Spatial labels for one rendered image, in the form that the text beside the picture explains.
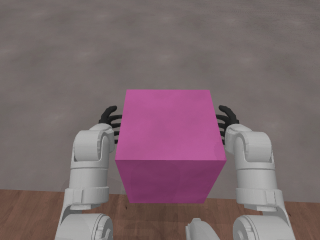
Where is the left robot forearm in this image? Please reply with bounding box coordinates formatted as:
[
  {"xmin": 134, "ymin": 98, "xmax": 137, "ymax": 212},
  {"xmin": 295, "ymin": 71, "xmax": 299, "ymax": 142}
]
[{"xmin": 54, "ymin": 123, "xmax": 115, "ymax": 240}]

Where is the robot left upper arm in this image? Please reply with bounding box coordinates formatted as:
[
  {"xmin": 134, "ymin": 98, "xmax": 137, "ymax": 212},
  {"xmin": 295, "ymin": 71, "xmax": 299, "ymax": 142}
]
[{"xmin": 56, "ymin": 213, "xmax": 114, "ymax": 240}]

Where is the left robot hand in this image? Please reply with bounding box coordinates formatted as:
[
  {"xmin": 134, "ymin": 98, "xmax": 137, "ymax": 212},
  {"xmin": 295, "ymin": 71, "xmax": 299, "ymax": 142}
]
[{"xmin": 98, "ymin": 105, "xmax": 122, "ymax": 144}]

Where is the robot right upper arm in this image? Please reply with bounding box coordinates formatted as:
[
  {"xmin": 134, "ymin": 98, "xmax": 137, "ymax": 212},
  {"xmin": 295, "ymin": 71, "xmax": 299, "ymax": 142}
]
[{"xmin": 232, "ymin": 215, "xmax": 295, "ymax": 240}]

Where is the right robot thigh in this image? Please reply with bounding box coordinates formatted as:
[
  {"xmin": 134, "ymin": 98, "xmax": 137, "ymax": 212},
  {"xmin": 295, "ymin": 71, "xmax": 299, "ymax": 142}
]
[{"xmin": 185, "ymin": 221, "xmax": 220, "ymax": 240}]

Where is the carton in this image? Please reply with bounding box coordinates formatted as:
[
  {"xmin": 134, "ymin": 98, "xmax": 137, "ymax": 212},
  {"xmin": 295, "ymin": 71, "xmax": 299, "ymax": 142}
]
[{"xmin": 115, "ymin": 89, "xmax": 227, "ymax": 204}]

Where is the robot right shin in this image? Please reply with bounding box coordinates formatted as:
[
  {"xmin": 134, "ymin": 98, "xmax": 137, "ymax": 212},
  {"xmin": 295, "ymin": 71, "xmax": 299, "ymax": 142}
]
[{"xmin": 191, "ymin": 218, "xmax": 201, "ymax": 222}]

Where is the right robot hand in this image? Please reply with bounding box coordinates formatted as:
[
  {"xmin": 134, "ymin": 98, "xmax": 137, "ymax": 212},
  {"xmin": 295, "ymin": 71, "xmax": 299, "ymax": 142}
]
[{"xmin": 216, "ymin": 105, "xmax": 239, "ymax": 145}]

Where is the right robot forearm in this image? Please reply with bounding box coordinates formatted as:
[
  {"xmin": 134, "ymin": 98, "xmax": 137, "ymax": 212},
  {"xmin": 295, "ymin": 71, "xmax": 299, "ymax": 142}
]
[{"xmin": 224, "ymin": 124, "xmax": 296, "ymax": 240}]

